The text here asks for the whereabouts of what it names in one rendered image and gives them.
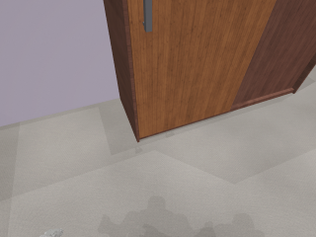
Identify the handle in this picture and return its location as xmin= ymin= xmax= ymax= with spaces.
xmin=142 ymin=0 xmax=152 ymax=33

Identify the wardrobe door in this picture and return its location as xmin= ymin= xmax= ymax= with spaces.
xmin=232 ymin=0 xmax=316 ymax=106
xmin=126 ymin=0 xmax=276 ymax=138

